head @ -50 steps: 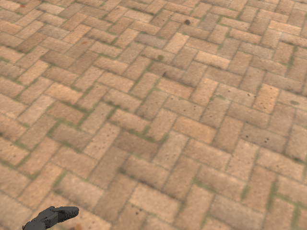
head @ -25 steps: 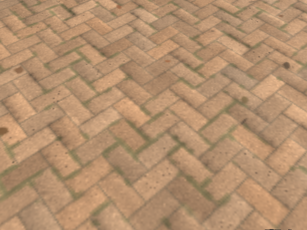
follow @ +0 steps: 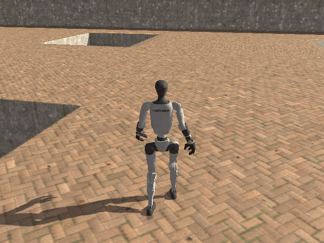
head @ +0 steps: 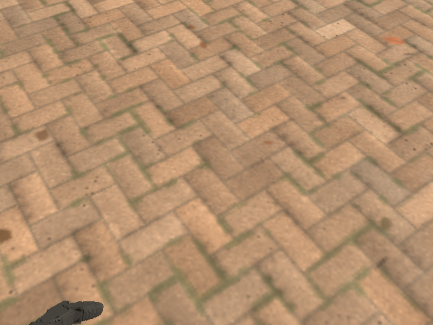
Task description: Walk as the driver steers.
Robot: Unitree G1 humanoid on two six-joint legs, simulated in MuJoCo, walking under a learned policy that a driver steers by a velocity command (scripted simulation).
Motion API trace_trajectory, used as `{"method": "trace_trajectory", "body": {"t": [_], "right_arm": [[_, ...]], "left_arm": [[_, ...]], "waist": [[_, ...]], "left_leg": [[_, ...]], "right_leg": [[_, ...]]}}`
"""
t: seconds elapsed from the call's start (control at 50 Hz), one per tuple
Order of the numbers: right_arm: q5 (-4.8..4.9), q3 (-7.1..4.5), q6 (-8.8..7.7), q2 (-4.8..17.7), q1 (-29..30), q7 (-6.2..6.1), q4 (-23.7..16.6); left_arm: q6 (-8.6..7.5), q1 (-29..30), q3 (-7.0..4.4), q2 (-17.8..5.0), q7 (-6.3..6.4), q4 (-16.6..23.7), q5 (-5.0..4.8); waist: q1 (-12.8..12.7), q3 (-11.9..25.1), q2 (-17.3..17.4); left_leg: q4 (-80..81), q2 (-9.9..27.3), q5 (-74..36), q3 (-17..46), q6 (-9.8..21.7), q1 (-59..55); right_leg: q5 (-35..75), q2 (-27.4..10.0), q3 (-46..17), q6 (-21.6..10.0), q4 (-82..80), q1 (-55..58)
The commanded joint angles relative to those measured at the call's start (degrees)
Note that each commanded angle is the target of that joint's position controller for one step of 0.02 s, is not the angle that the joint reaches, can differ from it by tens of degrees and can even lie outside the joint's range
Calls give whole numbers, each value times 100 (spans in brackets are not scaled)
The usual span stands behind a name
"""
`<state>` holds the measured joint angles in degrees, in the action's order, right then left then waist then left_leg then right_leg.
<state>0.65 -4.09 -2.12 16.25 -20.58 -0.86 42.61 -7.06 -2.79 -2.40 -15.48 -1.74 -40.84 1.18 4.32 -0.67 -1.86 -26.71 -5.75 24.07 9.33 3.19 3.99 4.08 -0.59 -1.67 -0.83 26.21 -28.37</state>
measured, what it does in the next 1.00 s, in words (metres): walks ahead: left foot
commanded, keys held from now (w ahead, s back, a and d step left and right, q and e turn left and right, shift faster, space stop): no key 0.64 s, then e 0.36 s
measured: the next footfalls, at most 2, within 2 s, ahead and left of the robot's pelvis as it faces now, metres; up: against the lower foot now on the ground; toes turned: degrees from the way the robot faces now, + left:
left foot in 0.34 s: +0.15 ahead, +0.13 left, +0.00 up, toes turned -1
left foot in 1.46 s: +0.21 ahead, +0.10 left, +0.00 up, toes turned -22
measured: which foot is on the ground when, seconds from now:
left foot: down 0.00-0.02, up 0.04-0.32, down 0.34-0.96, up 0.98-1.00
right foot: down 0.00-1.00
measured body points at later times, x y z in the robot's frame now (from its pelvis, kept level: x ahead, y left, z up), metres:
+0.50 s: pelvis +0.11 -0.01 +0.00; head +0.11 +0.00 +0.45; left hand +0.22 +0.24 -0.12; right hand +0.23 -0.27 -0.11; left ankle +0.11 +0.13 -0.73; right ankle +0.14 -0.12 -0.73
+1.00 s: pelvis +0.12 -0.03 -0.01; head +0.15 -0.05 +0.44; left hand +0.28 +0.24 -0.12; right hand +0.21 -0.33 -0.13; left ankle +0.10 +0.13 -0.71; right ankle +0.14 -0.11 -0.73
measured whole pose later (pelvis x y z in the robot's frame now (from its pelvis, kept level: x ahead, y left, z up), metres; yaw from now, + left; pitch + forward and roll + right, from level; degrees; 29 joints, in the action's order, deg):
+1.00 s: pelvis +0.12 -0.03 -0.01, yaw -7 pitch +1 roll +1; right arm -0.2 -5.1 1.2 16.4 -10.9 -4.8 44.1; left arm 1.7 -8.2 -4.4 -16.7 -0.8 -48.6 0.0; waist -0.3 -2.5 1.7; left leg -47.8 3.9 28.1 -1.7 -3.4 19.7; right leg -17.6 2.3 1.5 -3.9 39.7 -21.9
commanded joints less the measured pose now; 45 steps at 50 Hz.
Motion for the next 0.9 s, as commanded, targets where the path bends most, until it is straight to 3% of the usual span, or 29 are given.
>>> {"method": "trace_trajectory", "body": {"t": [0.02,0.04,0.06,0.08,0.1,0.12,0.14,0.18,0.22,0.26,0.3,0.34,0.36,0.38,0.4,0.44,0.5,0.66,0.7,0.74,0.78,0.82,0.86,0.9], "right_arm": [[-121,-40,-67,377,-67,-41,-476],[-38,48,-98,203,-925,-21,-269],[21,-36,-68,668,-982,0,-168],[73,-98,14,852,-373,-18,-251],[30,-87,108,812,74,-49,-341],[-28,-83,198,714,271,-72,-407],[-38,-63,280,557,228,-87,-413],[-50,18,345,246,-3,-124,-301],[-79,54,328,178,18,-136,-247],[-79,31,357,256,44,-126,-179],[-143,25,390,249,176,-98,-153],[-258,6,394,482,514,-120,-365],[-197,-83,398,855,706,-140,-346],[-186,-62,361,619,731,-115,-304],[-212,-3,307,414,757,-103,-284],[-203,26,193,319,809,-87,-258],[-142,22,106,334,667,-93,-183],[-116,12,138,329,646,-122,-39],[-97,-71,165,518,643,-190,-49],[-87,-138,211,596,523,-273,-32],[-94,-191,259,633,398,-343,-23],[-108,-246,285,736,330,-388,-34],[-98,-250,264,744,724,-421,-167],[-66,-257,224,794,1116,-428,-293]], "left_arm": [[-172,-1070,-360,-1230,40,213,210],[-44,-1596,-376,-1205,25,1,144],[53,-1765,-311,-926,-9,-45,-81],[126,-1389,-259,-784,5,25,-130],[185,-945,-157,-572,24,83,-80],[219,-567,-74,-405,31,106,-44],[253,-340,-50,-380,30,85,-3],[298,-99,-83,-476,30,31,49],[324,-191,-117,-571,60,-76,18],[378,-201,-111,-597,81,-159,-48],[440,-129,-52,-503,75,-209,-89],[453,-368,54,-266,48,-343,-7],[466,-635,21,-333,47,-363,11],[489,-518,19,-381,82,-400,16],[503,-460,12,-399,111,-407,-12],[528,-558,19,-354,165,-503,-18],[514,-599,15,-328,171,-615,-30],[597,-489,-15,-380,193,-942,-109],[632,-278,-82,-593,209,-869,-169],[671,-176,-136,-666,225,-793,-214],[719,-155,-164,-615,238,-723,-221],[772,-170,-177,-535,229,-633,-192],[832,-342,-200,-459,181,-589,-164],[870,-384,-225,-450,118,-523,-193]], "waist": [[-614,1504,65],[-612,2396,-1368],[-699,2483,-965],[-766,1693,-506],[-681,1172,-176],[-505,804,-117],[-312,625,-312],[-169,583,-648],[-229,877,-669],[-224,998,-564],[-172,774,-470],[-307,393,-110],[-643,106,511],[-515,-24,646],[-501,-123,676],[-536,-76,750],[-501,178,549],[-463,277,242],[-405,223,196],[-360,252,213],[-331,278,391],[-315,304,776],[-441,356,1277],[-509,238,1174]], "left_leg": [[-2156,569,-2858,380,-3,1144],[-4023,-79,1156,-11,-424,2528],[-4616,98,1659,317,-496,2932],[-4864,289,1291,210,-578,3272],[-4611,496,980,-9,-627,3245],[-4145,730,737,-99,-646,3003],[-3544,889,600,-222,-651,2519],[-2472,800,410,-586,-712,1663],[-1728,793,-208,-654,-702,1197],[-1082,779,-934,-713,-635,774],[-309,700,-1537,-815,-479,272],[193,1205,-1728,-218,-205,136],[148,1244,-851,-150,-24,746],[286,1075,-16,-239,-24,1300],[363,1014,17,-273,-105,1489],[282,981,-692,-320,-236,1413],[19,961,-1547,-367,-256,1104],[-180,862,-2253,-522,-242,784],[-316,836,-2263,-627,-213,673],[-403,906,-2345,-672,-119,609],[-323,1162,-2500,-510,63,559],[-56,1741,-2773,-30,405,431],[132,2420,-3182,411,782,538],[105,2593,-3292,321,803,796]], "right_leg": [[3232,-1137,-866,-824,397,3150],[3913,-2361,-2517,-1874,359,4688],[2521,-2379,-3071,-1866,90,4574],[1619,-2131,-2567,-1615,-112,3921],[1244,-1848,-2067,-1427,-309,3144],[1022,-1656,-1726,-1333,-499,2391],[836,-1410,-1407,-1201,-693,1771],[1202,-1049,-781,-1148,-844,1104],[1452,-1082,-655,-1220,-794,1222],[560,-1124,-648,-1179,-789,1220],[-1284,-923,-601,-903,-838,849],[-3002,-566,-517,-332,-730,439],[-3077,-170,-158,-122,-647,540],[-2749,-88,8,-13,-432,955],[-2492,-95,15,-18,-299,1104],[-1982,-110,41,-77,-123,1229],[-1303,-129,62,-99,29,1386],[-593,-169,2,-73,192,1522],[-386,-142,-75,-150,345,1259],[-257,-101,-164,-227,547,1025],[-389,-7,-173,-218,872,738],[-829,116,-28,-106,1381,347],[-2559,135,193,-54,2041,204],[-3258,-16,280,-123,2125,281]]}}
Keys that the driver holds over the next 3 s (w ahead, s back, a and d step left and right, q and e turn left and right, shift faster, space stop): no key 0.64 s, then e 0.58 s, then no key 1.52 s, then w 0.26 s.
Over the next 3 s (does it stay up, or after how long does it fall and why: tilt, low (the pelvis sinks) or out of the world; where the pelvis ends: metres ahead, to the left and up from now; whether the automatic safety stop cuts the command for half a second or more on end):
stays up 0.17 -0.01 0.00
